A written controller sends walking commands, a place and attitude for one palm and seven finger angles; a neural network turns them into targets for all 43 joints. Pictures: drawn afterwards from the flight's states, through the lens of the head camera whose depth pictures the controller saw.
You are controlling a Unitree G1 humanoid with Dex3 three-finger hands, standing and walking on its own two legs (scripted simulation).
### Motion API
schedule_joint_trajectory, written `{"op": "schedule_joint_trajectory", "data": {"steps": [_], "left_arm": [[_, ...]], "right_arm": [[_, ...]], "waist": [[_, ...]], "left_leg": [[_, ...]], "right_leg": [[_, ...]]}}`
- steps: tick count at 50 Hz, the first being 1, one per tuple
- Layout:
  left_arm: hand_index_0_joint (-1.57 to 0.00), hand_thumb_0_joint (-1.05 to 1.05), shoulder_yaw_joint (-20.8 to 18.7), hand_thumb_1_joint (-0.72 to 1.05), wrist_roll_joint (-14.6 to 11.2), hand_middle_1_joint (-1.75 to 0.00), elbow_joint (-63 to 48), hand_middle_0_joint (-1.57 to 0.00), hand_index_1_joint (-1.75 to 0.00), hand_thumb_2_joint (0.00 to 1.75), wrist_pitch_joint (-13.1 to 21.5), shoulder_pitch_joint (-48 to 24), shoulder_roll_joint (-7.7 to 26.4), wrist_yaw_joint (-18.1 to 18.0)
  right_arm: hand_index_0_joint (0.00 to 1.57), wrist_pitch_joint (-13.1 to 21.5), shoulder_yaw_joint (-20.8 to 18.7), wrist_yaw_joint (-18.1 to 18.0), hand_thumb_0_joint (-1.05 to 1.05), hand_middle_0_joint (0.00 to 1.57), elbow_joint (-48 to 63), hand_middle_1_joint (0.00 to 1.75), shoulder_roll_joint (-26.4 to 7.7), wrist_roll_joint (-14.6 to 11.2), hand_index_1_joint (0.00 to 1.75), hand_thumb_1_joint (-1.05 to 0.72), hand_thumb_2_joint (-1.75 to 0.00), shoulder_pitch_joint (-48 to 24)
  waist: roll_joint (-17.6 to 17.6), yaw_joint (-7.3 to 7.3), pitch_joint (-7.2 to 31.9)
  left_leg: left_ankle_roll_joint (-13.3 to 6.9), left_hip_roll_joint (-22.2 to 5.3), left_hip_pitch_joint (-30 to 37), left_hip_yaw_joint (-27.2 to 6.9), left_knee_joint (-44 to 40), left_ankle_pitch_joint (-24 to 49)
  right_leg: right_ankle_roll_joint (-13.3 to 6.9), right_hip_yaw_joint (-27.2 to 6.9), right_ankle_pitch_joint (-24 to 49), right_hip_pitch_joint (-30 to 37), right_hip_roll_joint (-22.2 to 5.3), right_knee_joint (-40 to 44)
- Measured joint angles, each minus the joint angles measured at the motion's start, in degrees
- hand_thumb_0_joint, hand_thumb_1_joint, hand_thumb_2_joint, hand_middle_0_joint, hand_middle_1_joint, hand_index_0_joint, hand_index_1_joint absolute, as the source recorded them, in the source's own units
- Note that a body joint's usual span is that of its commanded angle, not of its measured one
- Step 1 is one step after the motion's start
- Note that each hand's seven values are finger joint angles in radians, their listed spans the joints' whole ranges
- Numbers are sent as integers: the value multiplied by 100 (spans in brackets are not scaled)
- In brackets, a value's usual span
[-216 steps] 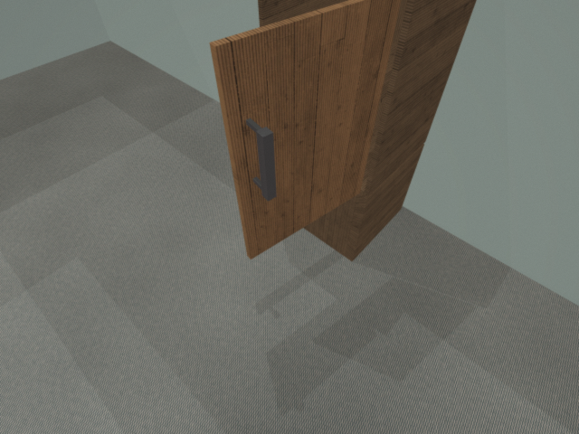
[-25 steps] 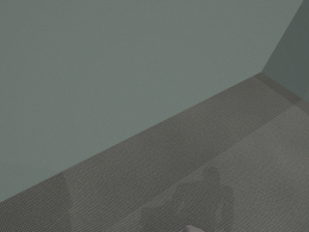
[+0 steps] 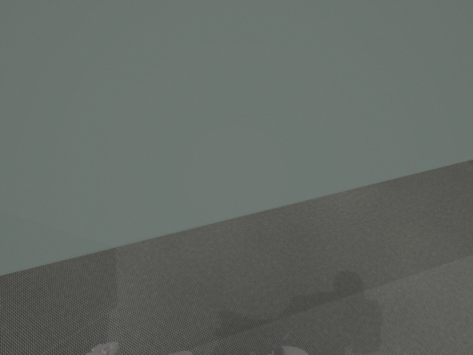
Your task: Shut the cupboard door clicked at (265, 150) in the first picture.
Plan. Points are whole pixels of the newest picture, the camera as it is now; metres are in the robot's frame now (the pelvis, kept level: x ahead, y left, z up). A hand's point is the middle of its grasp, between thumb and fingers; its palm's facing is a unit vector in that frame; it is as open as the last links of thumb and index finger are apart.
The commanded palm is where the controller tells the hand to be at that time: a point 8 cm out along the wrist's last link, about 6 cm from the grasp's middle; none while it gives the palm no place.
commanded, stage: turn to face it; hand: left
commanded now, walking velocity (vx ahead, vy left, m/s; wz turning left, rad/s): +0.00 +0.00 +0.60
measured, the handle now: out of the picture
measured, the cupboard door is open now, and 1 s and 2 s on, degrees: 79 79 79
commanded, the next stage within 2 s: none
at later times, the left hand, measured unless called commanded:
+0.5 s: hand out of the picture +0.00 +0.16 -0.18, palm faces +0.35 -0.90 -0.26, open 7.4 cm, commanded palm none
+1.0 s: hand out of the picture +0.03 +0.12 -0.16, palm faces +0.60 -0.77 -0.22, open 7.4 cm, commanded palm none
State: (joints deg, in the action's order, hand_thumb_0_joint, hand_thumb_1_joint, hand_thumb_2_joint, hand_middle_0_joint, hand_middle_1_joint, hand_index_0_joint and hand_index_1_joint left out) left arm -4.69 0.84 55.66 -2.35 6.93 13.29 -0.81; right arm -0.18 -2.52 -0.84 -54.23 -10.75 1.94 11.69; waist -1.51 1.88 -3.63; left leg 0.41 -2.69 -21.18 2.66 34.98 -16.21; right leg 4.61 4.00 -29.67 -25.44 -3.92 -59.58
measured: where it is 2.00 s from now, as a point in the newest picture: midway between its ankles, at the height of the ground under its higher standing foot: outside the picture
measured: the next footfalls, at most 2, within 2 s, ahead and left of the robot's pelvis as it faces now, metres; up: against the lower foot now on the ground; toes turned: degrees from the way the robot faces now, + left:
right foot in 0.12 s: +0.06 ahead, -0.15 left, +0.00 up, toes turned +0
left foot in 0.46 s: +0.06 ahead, +0.08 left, +0.00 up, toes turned +24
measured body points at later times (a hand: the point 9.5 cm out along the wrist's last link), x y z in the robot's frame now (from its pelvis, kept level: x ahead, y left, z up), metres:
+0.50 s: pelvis +0.04 -0.04 -0.01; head +0.10 -0.01 +0.44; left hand -0.02 +0.21 -0.16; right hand +0.27 -0.24 -0.13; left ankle +0.02 +0.06 -0.73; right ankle +0.02 -0.16 -0.69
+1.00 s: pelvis +0.08 -0.09 +0.01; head +0.12 -0.05 +0.45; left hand +0.00 +0.16 -0.14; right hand +0.31 -0.24 -0.13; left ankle +0.01 +0.01 -0.70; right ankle +0.14 -0.20 -0.73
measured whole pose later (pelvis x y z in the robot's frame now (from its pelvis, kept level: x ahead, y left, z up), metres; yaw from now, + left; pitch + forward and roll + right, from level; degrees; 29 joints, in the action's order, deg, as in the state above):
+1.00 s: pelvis +0.08 -0.09 +0.01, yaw +39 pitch +0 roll +2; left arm -2.4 1.8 50.1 -0.4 10.7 11.6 -0.6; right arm -4.2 -3.9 1.7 -52.1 -13.7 0.5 8.3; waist -2.6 1.3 -6.6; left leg 3.0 -0.9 -20.9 5.3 43.1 -24.5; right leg 1.6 10.8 -18.8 -14.1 -8.9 -33.4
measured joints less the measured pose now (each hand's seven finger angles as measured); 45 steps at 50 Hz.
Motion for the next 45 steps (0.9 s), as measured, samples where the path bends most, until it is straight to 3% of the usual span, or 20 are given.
{"op": "schedule_joint_trajectory", "data": {"steps": [3, 5, 6, 8, 10, 12, 14, 19, 22, 23, 25, 27, 29, 33, 37, 38, 40, 42, 45], "left_arm": [[-19, 1, 31, 92, -23, -29, -168, -20, -30, 90, 40, -60, -9, 31], [-19, 1, 58, 91, -18, -29, -300, -20, -30, 90, 112, -25, -5, 50], [-19, 1, 70, 91, 8, -29, -390, -20, -30, 90, 175, 44, 43, 52], [-19, 1, 97, 91, 57, -29, -419, -20, -30, 90, 240, 83, -21, 15], [-20, 0, 137, 91, 66, -29, -432, -20, -30, 90, 258, 181, -98, -23], [-20, 0, 156, 91, 71, -29, -422, -20, -30, 90, 259, 305, -143, -51], [-20, 0, 173, 91, 75, -29, -400, -20, -30, 90, 267, 430, -159, -57], [-20, 0, 195, 91, 89, -29, -310, -20, -30, 90, 263, 679, -146, -24], [-20, 1, 163, 90, 48, -30, -245, -20, -30, 90, 227, 845, -84, 4], [-20, 1, 155, 90, 22, -30, -231, -21, -30, 90, 183, 897, -71, 22], [-20, 1, 122, 91, 20, -30, -185, -21, -30, 90, 12, 794, 46, 5], [-20, 1, 73, 91, 24, -29, -159, -20, -30, 90, -94, 631, 109, -21], [-20, 1, 42, 91, 25, -29, -214, -20, -30, 90, -126, 465, 130, -3], [-19, 1, 38, 91, 16, -29, -432, -20, -30, 90, -66, 250, 109, 51], [-19, 1, 75, 91, 27, -29, -649, -20, -30, 90, 85, 223, 117, 75], [-20, 1, 74, 91, 57, -29, -687, -20, -30, 90, 150, 234, 123, 57], [-20, 1, 122, 91, 81, -29, -677, -20, -30, 90, 173, 204, 20, 20], [-20, 1, 156, 91, 87, -29, -667, -20, -30, 90, 155, 254, -83, -17], [-20, 1, 191, 91, 100, -29, -620, -20, -30, 90, 148, 326, -159, -33]], "right_arm": [[20, -93, -27, 15, 0, 20, 41, 30, -122, -6, 30, -90, -90, -72], [20, -182, -71, 36, 0, 20, 69, 30, -210, -35, 30, -90, -90, -92], [20, -229, -95, 55, 0, 20, 101, 30, -228, -65, 30, -90, -90, -78], [20, -332, -179, 90, 0, 20, 93, 30, -367, -87, 30, -90, -90, -181], [20, -406, -238, 103, 0, 20, 77, 30, -472, -90, 30, -90, -90, -302], [20, -434, -249, 125, 0, 20, 88, 30, -503, -97, 30, -91, -90, -419], [20, -437, -221, 156, 1, 20, 129, 30, -483, -108, 30, -91, -90, -529], [20, -396, -116, 225, 1, 20, 280, 30, -391, -126, 30, -91, -90, -813], [20, -304, -45, 248, 0, 20, 416, 30, -357, -107, 30, -91, -90, -900], [20, -242, -40, 254, 0, 20, 484, 30, -382, -85, 30, -91, -90, -882], [20, -173, -20, 224, 0, 20, 511, 30, -312, -83, 30, -91, -90, -862], [20, -160, 14, 164, 0, 20, 503, 30, -260, -76, 30, -91, -90, -754], [20, -186, 31, 117, 0, 20, 443, 30, -233, -65, 30, -90, -90, -651], [20, -268, 14, 115, 0, 20, 296, 30, -228, -39, 30, -90, -90, -484], [21, -371, -67, 138, 0, 21, 243, 30, -242, -69, 30, -90, -90, -293], [21, -399, -101, 146, 0, 21, 235, 30, -251, -89, 30, -90, -90, -278], [20, -462, -182, 164, 1, 21, 207, 30, -345, -95, 30, -90, -90, -291], [20, -500, -229, 182, 1, 20, 164, 30, -400, -92, 30, -90, -90, -303], [20, -497, -221, 216, 1, 20, 149, 30, -369, -111, 30, -91, -90, -311]], "waist": [[182, -33, -48], [270, -47, -35], [189, -72, 25], [299, -94, -26], [351, -92, -89], [300, -93, -139], [184, -111, -189], [-30, -233, -342], [-91, -270, -363], [-16, -246, -314], [-117, -277, -372], [-114, -297, -376], [-45, -303, -379], [161, -261, -356], [267, -170, -210], [225, -185, -189], [321, -120, -259], [328, -68, -272], [160, -9, -266]], "left_leg": [[85, -7, 112, -256, -212, 102], [186, 18, 100, -438, -145, 58], [178, 99, 17, -437, 28, -67], [174, 144, -296, -502, 1103, -945], [212, 180, -603, -416, 2288, -1196], [276, 155, -717, -233, 2771, -1161], [319, 129, -649, -32, 2541, -1075], [264, 160, -214, 312, 1058, -822], [102, 222, 254, 476, -80, 90], [-96, 177, 301, 397, -218, 420], [-232, 245, 181, 293, 135, 30], [-195, 264, 187, 125, 139, -152], [-96, 258, 243, -65, -43, -45], [7, 199, 297, -421, -280, 143], [170, 227, 91, -745, -13, 37], [178, 283, -65, -737, 337, -364], [141, 333, -434, -684, 1534, -1077], [169, 308, -692, -469, 2547, -1176], [265, 203, -626, -103, 2571, -1156]], "right_leg": [[-12, -52, 220, 204, 117, 969], [-45, -23, 806, 552, 161, 1995], [-208, -39, 1007, 725, 73, 2481], [-473, 141, 891, 745, 37, 2317], [-543, 317, 855, 900, -32, 2369], [-542, 458, 918, 1097, -111, 2588], [-543, 583, 982, 1259, -201, 2797], [-510, 923, 911, 1432, -361, 2874], [-432, 1111, 616, 1303, -479, 2325], [-315, 1085, 463, 1088, -465, 1773], [-141, 555, -91, 596, -407, 524], [-35, 186, -155, 209, -270, -220], [14, -28, 43, -24, -187, -392], [6, -197, 245, 21, -72, 526], [-84, -179, 837, 639, 36, 2297], [-177, -180, 1192, 641, -8, 2438], [-329, -4, 1157, 655, -58, 2234], [-380, 143, 1083, 805, -128, 2328], [-377, 327, 1162, 1035, -264, 2632]]}}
